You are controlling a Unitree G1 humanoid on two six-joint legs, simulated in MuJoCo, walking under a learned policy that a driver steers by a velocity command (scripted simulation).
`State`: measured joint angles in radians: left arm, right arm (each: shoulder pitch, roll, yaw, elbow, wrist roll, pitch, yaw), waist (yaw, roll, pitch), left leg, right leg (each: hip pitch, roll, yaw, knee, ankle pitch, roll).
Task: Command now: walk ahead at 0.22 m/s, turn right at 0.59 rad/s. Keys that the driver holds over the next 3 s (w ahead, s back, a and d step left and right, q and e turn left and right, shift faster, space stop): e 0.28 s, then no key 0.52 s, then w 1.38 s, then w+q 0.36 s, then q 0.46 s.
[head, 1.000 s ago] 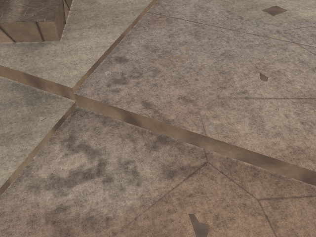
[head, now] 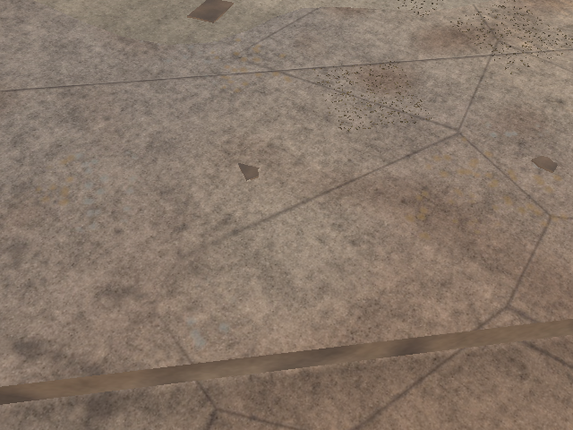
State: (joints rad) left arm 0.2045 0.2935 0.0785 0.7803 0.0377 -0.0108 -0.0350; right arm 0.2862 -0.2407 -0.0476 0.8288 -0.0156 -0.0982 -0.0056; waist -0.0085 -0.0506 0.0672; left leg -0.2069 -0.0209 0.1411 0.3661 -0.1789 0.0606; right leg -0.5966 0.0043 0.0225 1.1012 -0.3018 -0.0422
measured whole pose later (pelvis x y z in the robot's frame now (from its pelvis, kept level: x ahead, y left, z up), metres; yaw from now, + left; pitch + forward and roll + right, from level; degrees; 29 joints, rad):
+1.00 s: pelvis +0.14 -0.02 +0.00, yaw -15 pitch -1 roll +0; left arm 0.27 0.22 0.04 0.95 0.03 -0.02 -0.01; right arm 0.31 -0.22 -0.04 0.92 -0.01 -0.01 -0.01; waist 0.00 0.01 0.00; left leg -0.11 -0.02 0.03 0.44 -0.31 0.05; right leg -0.25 0.02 -0.03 0.57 -0.35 -0.07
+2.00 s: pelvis +0.62 -0.13 +0.00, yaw -14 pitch +3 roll -2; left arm -0.03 0.09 -0.07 0.71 0.01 -0.04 -0.01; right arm 0.56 -0.12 0.01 1.12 0.00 -0.08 -0.02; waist -0.02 0.00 0.03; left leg 0.10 -0.01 0.07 0.33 -0.28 0.08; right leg -0.77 0.05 -0.20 1.01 -0.32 -0.17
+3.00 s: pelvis +1.09 -0.23 +0.09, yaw +10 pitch +2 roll +0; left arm 0.08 0.24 0.01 0.70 0.02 0.00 0.02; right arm 0.37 -0.28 -0.07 0.80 -0.02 0.00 -0.03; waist -0.08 -0.03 0.05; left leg -0.14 -0.18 -0.15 0.44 -0.30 0.12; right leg -0.60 -0.02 0.06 0.80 -0.20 0.03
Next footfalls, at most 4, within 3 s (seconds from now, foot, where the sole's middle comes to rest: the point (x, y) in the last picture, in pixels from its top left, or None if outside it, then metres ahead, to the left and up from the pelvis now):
0.24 right None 0.17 -0.13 -0.78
0.66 left None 0.17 0.08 -0.78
1.52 left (293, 417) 0.47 -0.01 -0.78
1.98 right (377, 280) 0.78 -0.22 -0.68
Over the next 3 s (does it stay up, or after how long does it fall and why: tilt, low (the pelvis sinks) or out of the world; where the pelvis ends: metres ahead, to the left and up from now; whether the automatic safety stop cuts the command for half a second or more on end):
stays up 1.09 -0.23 0.09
